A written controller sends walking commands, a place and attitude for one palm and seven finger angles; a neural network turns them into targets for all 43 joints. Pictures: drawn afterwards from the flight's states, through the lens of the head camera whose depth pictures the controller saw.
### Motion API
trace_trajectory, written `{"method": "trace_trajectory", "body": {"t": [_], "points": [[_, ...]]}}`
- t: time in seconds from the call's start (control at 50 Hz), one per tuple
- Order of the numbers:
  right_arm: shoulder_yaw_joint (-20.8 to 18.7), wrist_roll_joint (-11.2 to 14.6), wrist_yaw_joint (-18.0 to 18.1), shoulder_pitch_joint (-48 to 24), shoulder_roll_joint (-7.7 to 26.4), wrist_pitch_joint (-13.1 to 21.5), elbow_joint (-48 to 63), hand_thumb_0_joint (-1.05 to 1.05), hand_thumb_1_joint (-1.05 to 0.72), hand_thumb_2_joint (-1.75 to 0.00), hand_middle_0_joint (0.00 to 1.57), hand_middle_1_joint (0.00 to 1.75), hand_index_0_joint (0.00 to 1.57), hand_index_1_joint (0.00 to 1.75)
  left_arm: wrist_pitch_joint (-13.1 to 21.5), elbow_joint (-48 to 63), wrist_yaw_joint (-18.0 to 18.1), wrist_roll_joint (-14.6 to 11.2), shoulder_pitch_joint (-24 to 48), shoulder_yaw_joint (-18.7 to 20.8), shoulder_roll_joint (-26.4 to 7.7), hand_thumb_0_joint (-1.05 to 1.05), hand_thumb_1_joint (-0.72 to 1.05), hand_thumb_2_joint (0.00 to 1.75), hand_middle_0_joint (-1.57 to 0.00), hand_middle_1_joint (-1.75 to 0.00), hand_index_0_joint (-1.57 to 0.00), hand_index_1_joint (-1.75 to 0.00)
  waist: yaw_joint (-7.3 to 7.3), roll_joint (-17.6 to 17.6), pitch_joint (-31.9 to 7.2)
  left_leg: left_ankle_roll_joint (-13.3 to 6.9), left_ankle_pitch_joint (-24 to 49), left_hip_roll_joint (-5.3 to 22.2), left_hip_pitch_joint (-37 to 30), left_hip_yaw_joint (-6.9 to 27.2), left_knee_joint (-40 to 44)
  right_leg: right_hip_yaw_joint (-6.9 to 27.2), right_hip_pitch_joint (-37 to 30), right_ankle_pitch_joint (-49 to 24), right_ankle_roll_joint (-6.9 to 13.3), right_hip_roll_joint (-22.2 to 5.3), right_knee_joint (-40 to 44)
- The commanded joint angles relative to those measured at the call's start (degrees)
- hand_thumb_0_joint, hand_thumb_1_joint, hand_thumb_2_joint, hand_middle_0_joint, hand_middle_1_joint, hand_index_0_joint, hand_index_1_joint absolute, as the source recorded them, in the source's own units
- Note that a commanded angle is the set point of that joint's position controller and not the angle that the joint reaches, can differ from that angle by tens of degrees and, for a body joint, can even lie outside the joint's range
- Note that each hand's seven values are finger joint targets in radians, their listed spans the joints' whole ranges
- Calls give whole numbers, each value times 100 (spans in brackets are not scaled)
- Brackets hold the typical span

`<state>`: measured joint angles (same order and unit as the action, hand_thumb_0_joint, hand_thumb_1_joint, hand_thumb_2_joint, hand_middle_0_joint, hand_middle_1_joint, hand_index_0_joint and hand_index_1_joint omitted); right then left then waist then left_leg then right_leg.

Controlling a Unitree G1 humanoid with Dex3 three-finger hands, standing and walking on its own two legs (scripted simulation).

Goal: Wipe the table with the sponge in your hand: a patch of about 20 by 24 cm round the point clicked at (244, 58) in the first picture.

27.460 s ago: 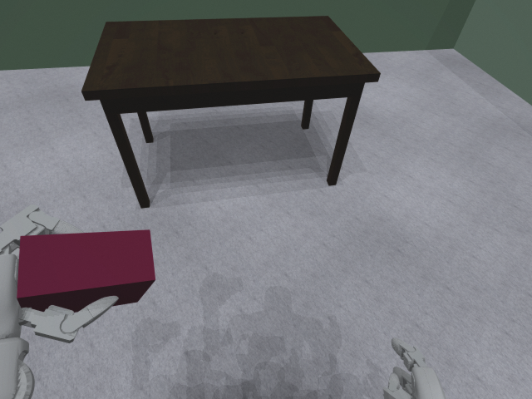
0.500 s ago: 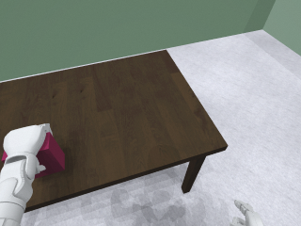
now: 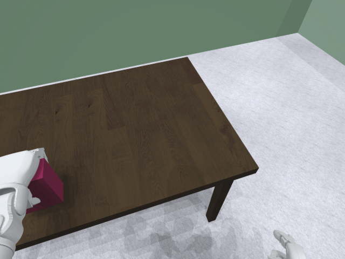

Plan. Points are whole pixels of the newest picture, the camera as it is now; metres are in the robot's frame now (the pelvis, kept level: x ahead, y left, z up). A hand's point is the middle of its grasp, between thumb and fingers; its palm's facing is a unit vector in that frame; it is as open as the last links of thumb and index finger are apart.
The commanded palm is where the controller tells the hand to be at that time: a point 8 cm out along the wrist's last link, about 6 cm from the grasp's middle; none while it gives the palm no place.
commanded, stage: lower the sponge onto the table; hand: left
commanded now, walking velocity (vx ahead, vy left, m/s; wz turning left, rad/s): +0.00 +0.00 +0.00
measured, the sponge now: (34, 191) +0.23 +0.39 -0.02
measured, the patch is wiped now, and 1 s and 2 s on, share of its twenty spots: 0.00 0.00 0.15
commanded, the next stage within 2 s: wipe forward along the first lane in 1.30 s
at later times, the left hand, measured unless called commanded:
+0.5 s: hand (31, 187) +0.24 +0.39 +0.00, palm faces -0.15 -0.02 -0.99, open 9.7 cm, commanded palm +0.22 +0.38 +0.05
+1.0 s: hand (46, 185) +0.25 +0.37 -0.02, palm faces -0.14 -0.01 -0.99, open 9.7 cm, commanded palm +0.24 +0.37 +0.03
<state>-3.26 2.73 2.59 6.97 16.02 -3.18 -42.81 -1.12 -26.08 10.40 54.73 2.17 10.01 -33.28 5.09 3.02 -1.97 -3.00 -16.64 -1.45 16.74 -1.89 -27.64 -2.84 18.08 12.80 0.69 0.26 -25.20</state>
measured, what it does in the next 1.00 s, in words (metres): stands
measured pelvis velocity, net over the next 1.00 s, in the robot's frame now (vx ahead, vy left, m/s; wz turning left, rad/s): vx -0.02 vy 0.01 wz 0.00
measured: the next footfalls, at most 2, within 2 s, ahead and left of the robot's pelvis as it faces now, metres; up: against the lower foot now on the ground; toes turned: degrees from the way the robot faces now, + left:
none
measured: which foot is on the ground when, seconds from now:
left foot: down 0.00-1.00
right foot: down 0.00-1.00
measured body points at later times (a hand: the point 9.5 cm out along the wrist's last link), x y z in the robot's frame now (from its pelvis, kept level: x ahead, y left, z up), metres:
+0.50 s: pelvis -0.01 +0.01 +0.00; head +0.03 +0.00 +0.44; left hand +0.24 +0.38 +0.05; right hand +0.16 -0.24 -0.12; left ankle -0.03 +0.08 -0.74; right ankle +0.00 -0.12 -0.74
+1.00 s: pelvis -0.02 +0.01 -0.01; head +0.03 +0.00 +0.44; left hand +0.26 +0.36 +0.03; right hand +0.14 -0.25 -0.13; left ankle -0.03 +0.08 -0.74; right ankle +0.00 -0.12 -0.74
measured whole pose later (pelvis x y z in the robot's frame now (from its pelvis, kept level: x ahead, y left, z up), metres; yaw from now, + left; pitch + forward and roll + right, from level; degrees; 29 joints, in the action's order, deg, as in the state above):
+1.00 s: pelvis -0.02 +0.01 -0.01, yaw +0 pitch +9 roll -1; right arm -3.3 2.4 2.4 8.5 14.7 -2.7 -43.2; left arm -0.3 -37.3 17.1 59.0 9.2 6.9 -30.0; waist 3.5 2.2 -3.2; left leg -3.4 -18.3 -1.5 25.0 -1.7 -34.6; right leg -3.0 25.9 14.0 0.5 0.0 -31.3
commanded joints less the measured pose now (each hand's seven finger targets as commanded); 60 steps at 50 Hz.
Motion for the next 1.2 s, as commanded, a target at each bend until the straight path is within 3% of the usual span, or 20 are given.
{"method": "trace_trajectory", "body": {"t": [0.0,0.02,0.08,0.12,0.16,0.22,0.3,0.32,0.42,0.46,0.5,0.52,0.56,0.62,0.66,0.72,0.74,0.88,1.06,1.18], "points": [[-232,-21,14,-427,837,220,704,0,-90,-90,20,30,20,30,-83,980,207,-5,1159,496,-1639,0,10,130,-120,-160,-120,-160,-64,36,-1329,98,2393,97,-408,586,151,468,-772,-1593,341,34,82],[-226,-4,23,-506,813,254,753,0,-90,-90,20,30,20,30,-32,1104,196,-38,1104,640,-1731,0,10,130,-120,-160,-120,-160,3,107,-1360,83,2407,93,-439,590,167,531,-807,-1567,361,48,87],[-223,-35,39,-406,822,246,694,0,-90,-90,20,30,20,30,-1,1004,224,56,1305,508,-1682,0,10,130,-120,-160,-120,-160,-66,76,-1378,96,2278,97,-424,588,142,464,-712,-1445,352,45,75],[-212,-35,59,-458,814,262,699,0,-90,-90,20,30,20,30,80,1064,279,95,1395,743,-1918,0,10,130,-120,-160,-120,-160,3,157,-1448,94,2223,86,-415,603,159,545,-728,-1374,376,66,68],[-229,-58,62,-365,793,275,666,0,-90,-90,20,30,20,30,130,1011,344,159,1453,575,-1745,0,10,130,-120,-160,-120,-160,-49,253,-1520,118,2280,109,-439,606,105,442,-660,-1355,361,46,29],[-231,-42,59,-435,784,269,651,0,-90,-90,20,30,20,30,166,958,441,178,1436,818,-1939,0,10,130,-120,-160,-120,-160,4,358,-1536,148,2244,103,-398,614,112,521,-651,-1284,389,74,14],[-232,-46,52,-335,794,250,626,0,-90,-90,20,30,20,30,60,539,472,206,1518,519,-1675,0,10,130,-120,-160,-120,-160,-73,184,-1400,140,1947,97,-197,569,106,426,-539,-1135,370,54,11],[-236,-23,60,-376,797,262,623,0,-90,-90,20,30,20,30,90,551,475,177,1536,726,-1859,0,10,130,-120,-160,-120,-160,-33,160,-1460,135,1948,95,-210,595,119,484,-565,-1087,382,81,6],[-242,-45,49,-333,786,273,673,0,-90,-90,20,30,20,30,168,559,463,225,1540,553,-1689,0,10,130,-120,-160,-120,-160,-41,309,-1593,164,2116,131,-262,643,38,448,-444,-1085,382,88,-63],[-248,-61,47,-231,802,265,649,0,-90,-90,20,30,20,30,196,463,491,252,1705,397,-1599,0,10,130,-120,-160,-120,-160,-152,246,-1486,157,1944,142,-171,637,-16,376,-299,-982,366,87,-85],[-282,-74,31,-190,817,253,632,0,-90,-90,20,30,20,30,205,356,554,276,1488,567,-1699,0,10,130,-120,-160,-120,-160,-57,165,-1596,172,1984,151,-117,660,-19,366,-351,-970,374,82,-131],[-274,-63,35,-276,804,268,677,0,-90,-90,20,30,20,30,259,540,590,250,1485,720,-1816,0,10,130,-120,-160,-120,-160,-1,349,-1643,177,2029,150,-167,667,-8,453,-388,-987,389,96,-134],[-272,-69,35,-199,791,257,642,0,-90,-90,20,30,20,30,226,448,656,287,1640,466,-1586,0,10,130,-120,-160,-120,-160,-124,256,-1577,188,1986,183,-138,691,-65,345,-213,-913,360,94,-184],[-282,-55,28,-243,811,257,641,0,-90,-90,20,30,20,30,194,410,752,293,1669,693,-1794,0,10,130,-120,-160,-120,-160,-57,352,-1573,208,1865,176,-56,706,-31,395,-210,-775,380,106,-206],[-292,-57,21,-168,796,262,626,0,-90,-90,20,30,20,30,141,306,776,316,1691,404,-1521,0,10,130,-120,-160,-120,-160,-120,335,-1637,198,1849,181,-85,690,-101,320,-125,-754,357,94,-242],[-281,-37,26,-214,809,255,616,0,-90,-90,20,30,20,30,105,225,813,317,1768,562,-1690,0,10,130,-120,-160,-120,-160,-97,297,-1597,205,1742,173,-3,727,-79,369,-108,-660,372,115,-258],[-275,-53,37,-142,811,258,611,0,-90,-90,20,30,20,30,105,221,815,343,1977,339,-1541,0,10,130,-120,-160,-120,-160,-185,273,-1579,196,1687,179,-9,727,-110,306,-36,-625,357,111,-284],[-292,-56,12,-67,795,241,597,0,-90,-90,20,30,20,30,52,-57,877,433,2046,175,-1365,0,10,130,-120,-160,-120,-160,-201,224,-1602,203,1675,188,2,723,-221,298,154,-616,358,119,-360],[-297,-63,-8,-14,808,186,608,0,-90,-90,20,30,20,30,-5,-338,1017,443,1625,556,-1670,0,10,130,-120,-160,-120,-160,-86,170,-1835,131,1883,110,268,573,-350,383,-208,-1152,365,104,-479],[-309,-42,-32,14,840,184,609,0,-90,-90,20,30,20,30,-39,-410,947,419,1643,234,-1371,0,10,130,-120,-160,-120,-160,-230,59,-1645,79,1724,104,396,527,-442,374,7,-1147,341,102,-508]]}}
